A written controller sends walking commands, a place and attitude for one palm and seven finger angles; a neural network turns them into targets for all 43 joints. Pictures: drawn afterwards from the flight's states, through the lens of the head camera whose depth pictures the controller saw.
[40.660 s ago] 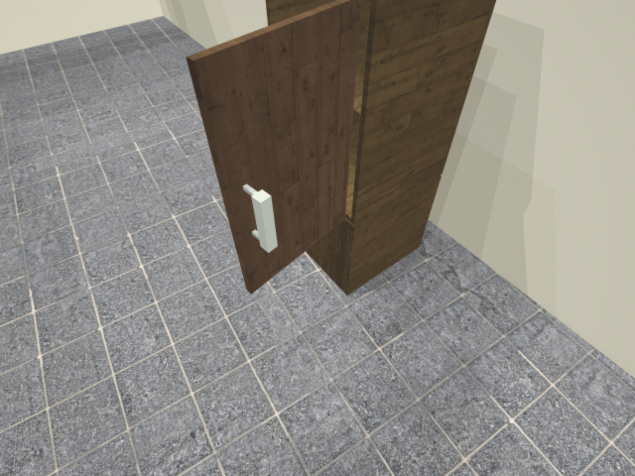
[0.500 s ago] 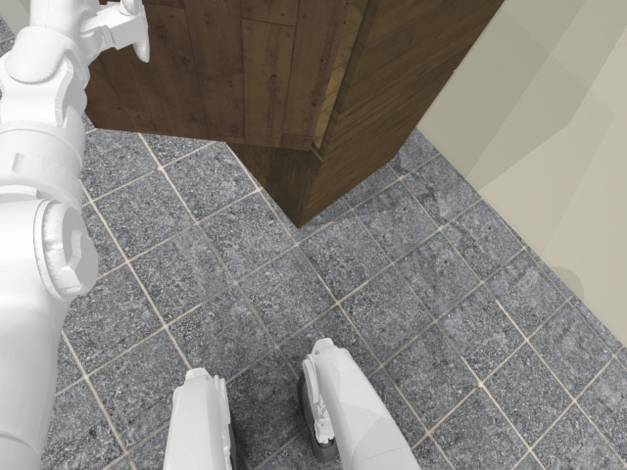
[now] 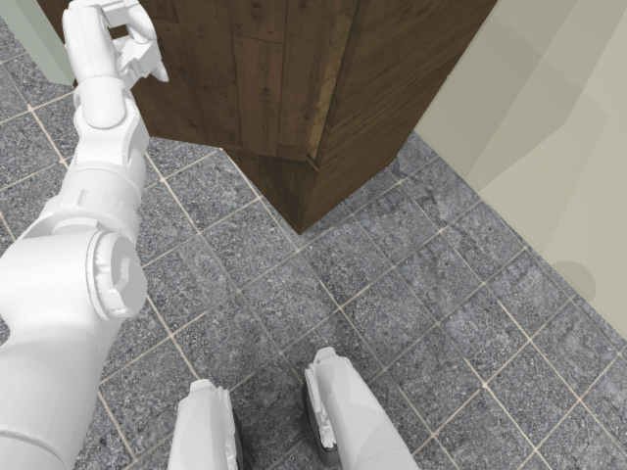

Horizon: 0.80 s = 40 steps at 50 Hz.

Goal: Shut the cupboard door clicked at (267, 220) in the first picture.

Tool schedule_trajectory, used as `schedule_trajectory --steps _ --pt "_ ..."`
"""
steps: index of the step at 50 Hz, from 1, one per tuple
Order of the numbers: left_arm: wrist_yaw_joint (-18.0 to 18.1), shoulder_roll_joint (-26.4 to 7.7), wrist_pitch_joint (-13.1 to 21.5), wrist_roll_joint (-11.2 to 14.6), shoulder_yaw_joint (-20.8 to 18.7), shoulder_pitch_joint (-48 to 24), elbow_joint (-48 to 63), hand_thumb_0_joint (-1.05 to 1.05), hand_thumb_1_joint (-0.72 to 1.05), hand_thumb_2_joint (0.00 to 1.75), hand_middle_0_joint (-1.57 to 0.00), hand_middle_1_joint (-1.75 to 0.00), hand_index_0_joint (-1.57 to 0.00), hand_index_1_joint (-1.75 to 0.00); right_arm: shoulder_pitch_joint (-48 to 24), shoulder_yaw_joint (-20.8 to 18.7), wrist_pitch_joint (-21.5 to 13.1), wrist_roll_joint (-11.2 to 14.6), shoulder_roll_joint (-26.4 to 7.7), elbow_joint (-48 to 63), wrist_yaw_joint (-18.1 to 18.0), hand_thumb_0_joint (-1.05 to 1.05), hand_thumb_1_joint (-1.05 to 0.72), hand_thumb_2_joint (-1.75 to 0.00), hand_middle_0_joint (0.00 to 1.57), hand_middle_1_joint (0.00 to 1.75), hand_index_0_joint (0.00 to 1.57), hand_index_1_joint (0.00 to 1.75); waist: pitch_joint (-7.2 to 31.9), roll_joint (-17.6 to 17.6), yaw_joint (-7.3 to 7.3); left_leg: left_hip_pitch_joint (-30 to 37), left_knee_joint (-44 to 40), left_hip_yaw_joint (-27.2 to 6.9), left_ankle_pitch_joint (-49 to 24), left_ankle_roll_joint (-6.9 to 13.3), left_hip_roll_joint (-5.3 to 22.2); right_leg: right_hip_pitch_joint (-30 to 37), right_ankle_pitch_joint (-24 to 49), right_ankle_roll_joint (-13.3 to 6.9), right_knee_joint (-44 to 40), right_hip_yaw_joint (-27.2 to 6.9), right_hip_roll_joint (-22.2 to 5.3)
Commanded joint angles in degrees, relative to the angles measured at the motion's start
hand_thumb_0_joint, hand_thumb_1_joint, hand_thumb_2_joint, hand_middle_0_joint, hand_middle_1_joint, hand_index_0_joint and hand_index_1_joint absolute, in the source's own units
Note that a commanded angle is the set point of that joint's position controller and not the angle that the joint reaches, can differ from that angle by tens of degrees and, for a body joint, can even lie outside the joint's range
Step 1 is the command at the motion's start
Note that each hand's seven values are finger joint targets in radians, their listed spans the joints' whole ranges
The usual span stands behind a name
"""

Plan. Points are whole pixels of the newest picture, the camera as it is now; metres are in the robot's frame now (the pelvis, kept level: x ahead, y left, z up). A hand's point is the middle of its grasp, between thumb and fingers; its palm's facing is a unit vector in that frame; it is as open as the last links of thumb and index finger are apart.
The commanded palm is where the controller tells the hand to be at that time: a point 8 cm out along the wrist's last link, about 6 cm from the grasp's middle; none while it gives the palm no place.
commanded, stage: pull the fist back off the door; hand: left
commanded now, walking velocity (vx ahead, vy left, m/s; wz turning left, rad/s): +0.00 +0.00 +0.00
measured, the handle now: (37, 11) +0.66 +0.19 +0.06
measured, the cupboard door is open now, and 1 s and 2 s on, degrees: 42 42 42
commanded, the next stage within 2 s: draw the hand back to the body in 0.46 s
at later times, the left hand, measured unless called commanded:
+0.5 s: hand (158, 108) +0.52 +0.07 +0.06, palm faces +0.09 -1.00 -0.03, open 3.1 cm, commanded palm +0.49 +0.12 +0.07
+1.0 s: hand (47, 159) +0.41 +0.13 +0.15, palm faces +0.11 -0.99 -0.04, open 3.1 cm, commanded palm +0.36 +0.19 +0.16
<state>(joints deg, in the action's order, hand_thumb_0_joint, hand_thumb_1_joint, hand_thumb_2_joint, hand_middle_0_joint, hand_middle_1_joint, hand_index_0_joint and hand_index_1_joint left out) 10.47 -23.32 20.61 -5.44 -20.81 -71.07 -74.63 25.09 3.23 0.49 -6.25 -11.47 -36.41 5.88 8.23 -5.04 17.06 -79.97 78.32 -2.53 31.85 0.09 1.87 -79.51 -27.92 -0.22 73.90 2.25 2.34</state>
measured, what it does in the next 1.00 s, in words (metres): rises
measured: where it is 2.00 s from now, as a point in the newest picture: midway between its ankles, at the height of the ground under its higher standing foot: (280, 453)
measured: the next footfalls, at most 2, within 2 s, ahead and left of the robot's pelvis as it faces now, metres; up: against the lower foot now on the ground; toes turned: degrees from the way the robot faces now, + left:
none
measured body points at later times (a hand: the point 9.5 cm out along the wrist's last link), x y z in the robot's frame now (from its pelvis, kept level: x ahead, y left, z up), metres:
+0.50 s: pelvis +0.02 +0.00 +0.03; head +0.17 +0.01 +0.45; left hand +0.51 +0.13 +0.07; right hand +0.08 -0.27 -0.10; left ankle +0.03 +0.12 -0.60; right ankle +0.05 -0.12 -0.60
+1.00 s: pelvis +0.03 -0.01 +0.09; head +0.10 -0.02 +0.53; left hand +0.40 +0.19 +0.16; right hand +0.11 -0.26 -0.04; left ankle +0.02 +0.12 -0.60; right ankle +0.05 -0.12 -0.60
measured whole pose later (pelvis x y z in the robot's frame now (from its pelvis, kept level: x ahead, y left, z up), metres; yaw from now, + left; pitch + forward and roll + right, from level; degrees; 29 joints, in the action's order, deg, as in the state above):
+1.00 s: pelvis +0.03 -0.01 +0.09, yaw +3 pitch +14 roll +0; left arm 2.1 -9.3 24.8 6.8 -7.2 -21.2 -35.1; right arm 19.3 -0.4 1.8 0.6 -13.9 -35.1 -0.7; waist 6.6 -2.4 3.6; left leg -42.9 54.6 -1.1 26.0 -0.6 0.7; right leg -43.9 -24.2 -1.0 53.8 0.8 1.1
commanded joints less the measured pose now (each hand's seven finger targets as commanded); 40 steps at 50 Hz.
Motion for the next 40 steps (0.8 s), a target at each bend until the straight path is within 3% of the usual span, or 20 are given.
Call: schedule_trajectory --steps 1,3,6,8,11,13,16,17,19,23,26,28,29,32,34,37,40 --pt "0.43 -5.98 7.4 1.12 0.99 -21.47 14.12 0.0 0.9 0.9 -1.3 -1.5 -1.3 -1.5 12.22 -5.45 -0.52 0.28 -11.48 1.43 -0.63 0.0 -0.9 -0.9 0.2 0.3 0.2 0.3 34.32 -3.22 -0.24 22.61 -9.04 0.07 -18.67 1.66 -0.97 26.22 17.98 -0.43 -10.29 -0.88 0.23" --pt "0.3 -4.6 8.56 1.37 1.42 -17.89 14.01 0.0 0.9 0.9 -1.3 -1.5 -1.3 -1.5 12.11 -5.82 -0.23 0.54 -11.49 1.49 -0.62 0.0 -0.9 -0.9 0.2 0.3 0.2 0.3 33.38 -2.7 -1.27 23.82 -9.8 0.36 -20.07 1.41 -1.19 27.1 19.73 -0.64 -10.35 -0.84 0.09" --pt "0.04 -0.45 9.4 2.48 3.33 -14.4 14.85 0.0 0.9 0.9 -1.3 -1.5 -1.3 -1.5 11.41 -6.49 0.21 0.74 -11.37 1.24 -0.63 0.0 -0.9 -0.9 0.2 0.3 0.2 0.3 31.59 -0.17 -1.45 24.36 -10.42 0.85 -20.15 1.46 -1.48 28.04 20.71 -0.5 -11.07 -0.83 0.03" --pt "0.04 -0.39 10.96 3.07 3.02 -14.09 18.74 0.0 0.9 0.9 -1.3 -1.5 -1.3 -1.5 10.8 -6.89 0.37 0.77 -11.27 1.53 -0.87 0.0 -0.9 -0.9 0.2 0.3 0.2 0.3 34.06 -2.27 -2.72 27.26 -10.6 1.02 -22.73 1.14 -1.69 28.93 23.16 -0.71 -10.53 -0.97 -0.26" --pt "0.16 2.99 12.64 3.25 5.07 -10.43 20.45 0.0 0.9 0.9 -1.3 -1.5 -1.3 -1.5 9.47 -7.51 0.84 0.89 -10.91 1.37 -0.96 0.0 -0.9 -0.9 0.2 0.3 0.2 0.3 33.07 -0.95 -3.19 29.53 -10.93 1.2 -24.62 0.92 -1.72 29.2 24.81 -0.63 -10.63 -0.71 -0.39" --pt "0.44 5.55 13.71 3.14 7.2 -9.2 22.14 0.0 0.9 0.9 -1.3 -1.5 -1.3 -1.5 8.6 -7.76 1.11 1.03 -10.76 1.43 -1.03 0.0 -0.9 -0.9 0.2 0.3 0.2 0.3 32.98 -2.1 -3.62 31.89 -11.08 0.89 -26.08 0.64 -1.68 27.79 25.18 -0.75 -10.33 -0.42 -0.49" --pt "1.05 5.88 14.5 2.91 7.52 -6.87 22.54 0.0 0.9 0.9 -1.3 -1.5 -1.3 -1.5 7.03 -8.07 1.76 1.16 -10.68 1.43 -1.45 0.0 -0.9 -0.9 0.2 0.3 0.2 0.3 32.7 0.13 -3.98 31.42 -11.32 1.09 -25.35 0.68 -1.83 29.33 25.39 -0.6 -10.4 -0.67 -0.65" --pt "1.27 6.69 15.09 3.02 8.27 -8.1 24.9 0.0 0.9 0.9 -1.3 -1.5 -1.3 -1.5 6.69 -8.06 1.74 1.03 -10.6 1.65 -1.6 0.0 -0.9 -0.9 0.2 0.3 0.2 0.3 33.58 -2.34 -4.06 32.92 -11.2 1.26 -26.26 0.67 -1.92 28.73 26.02 -0.66 -10.16 -0.75 -0.76" --pt "1.48 7.48 15.73 3.17 8.54 -4.54 26.01 0.0 0.9 0.9 -1.3 -1.5 -1.3 -1.5 5.5 -8.31 1.93 1.17 -10.4 1.86 -1.7 0.0 -0.9 -0.9 0.2 0.3 0.2 0.3 35.05 -2.18 -5.33 35.18 -11.55 1.06 -28.24 0.23 -1.82 29.46 26.8 -0.8 -9.95 -0.44 -0.84" --pt "2.04 9.78 15.82 2.8 11.11 -6.47 24.29 0.0 0.9 0.9 -1.3 -1.5 -1.3 -1.5 4.02 -8.23 2.38 1.37 -10.24 1.22 -2.26 0.0 -0.9 -0.9 0.2 0.3 0.2 0.3 31.76 0.5 -3.66 33.87 -11.7 0.77 -25.98 0.43 -1.79 28.23 25.45 -0.43 -10.48 -0.41 -1.04" --pt "2.46 9.12 15.51 2.68 10.4 -5.9 21.97 0.0 0.9 0.9 -1.3 -1.5 -1.3 -1.5 2.93 -8.1 2.65 1.28 -10.17 1.28 -2.6 0.0 -0.9 -0.9 0.2 0.3 0.2 0.3 30.56 1.85 -3.77 31.9 -12.13 0.96 -23.29 0.56 -2.09 28.98 23.92 -0.44 -10.8 -0.61 -1.06" --pt "2.54 9.12 15.91 2.92 10.08 -5.63 21.61 0.0 0.9 0.9 -1.3 -1.5 -1.3 -1.5 2.3 -7.85 2.5 1.31 -10.04 1.54 -2.74 0.0 -0.9 -0.9 0.2 0.3 0.2 0.3 31.73 0.85 -4.6 32.34 -12.17 0.99 -23.33 0.36 -2.22 28.82 23.59 -0.56 -10.51 -0.67 -1.22" --pt "2.52 9.96 15.79 3.01 10.73 -5.54 20.87 0.0 0.9 0.9 -1.3 -1.5 -1.3 -1.5 1.88 -7.73 2.53 1.22 -9.94 1.47 -2.68 0.0 -0.9 -0.9 0.2 0.3 0.2 0.3 30.54 0.36 -4.22 32.09 -12.22 1.05 -22.6 0.35 -2.19 27.98 22.85 -0.57 -10.6 -0.55 -1.14" --pt "1.78 4.07 15.35 4.2 5.39 3.09 26.54 0.0 0.9 0.9 -1.3 -1.5 -1.3 -1.5 1.42 -7.44 2.96 1.8 -10.14 4.62 -2.87 0.0 -0.9 -0.9 0.2 0.3 0.2 0.3 35.96 1.41 -9.15 33.38 -14.88 2.27 -23.55 0.54 -2.66 37.28 25.79 -0.81 -11.8 -1.49 -0.97" --pt "0.41 4.75 13.93 5.01 6.31 9.62 31.85 0.0 0.9 0.9 -1.3 -1.5 -1.3 -1.5 0.45 -7.28 3.22 2.89 -9.44 6.39 -3.03 0.0 -0.9 -0.9 0.2 0.3 0.2 0.3 36.26 2.65 -10.96 34.27 -17.19 3.13 -23.71 0.55 -2.72 42.45 27.71 -0.72 -13.8 -1.86 -1.01" --pt "-1.57 4.7 10.72 7.64 6.73 18.46 38.85 0.0 0.9 0.9 -1.3 -1.5 -1.3 -1.5 -0.13 -7.09 3.01 4.39 -9.22 8.39 -4.08 0.0 -0.9 -0.9 0.2 0.3 0.2 0.3 33.14 8.81 -11.81 33.22 -20.8 4.1 -21.25 1.24 -2.83 50.47 29.04 -0.29 -18.25 -2.99 -0.81" --pt "-3.73 6.04 8.77 10.11 8.71 21.37 46.47 0.0 0.9 0.9 -1.3 -1.5 -1.3 -1.5 -1.55 -6.94 1.99 5.71 -9.07 8.65 -5.41 0.0 -0.9 -0.9 0.2 0.3 0.2 0.3 27.31 10.61 -11.52 35.2 -24.52 4.53 -17.38 1.56 -2.77 52.3 25.03 0.26 -23.15 -3.44 -1.07"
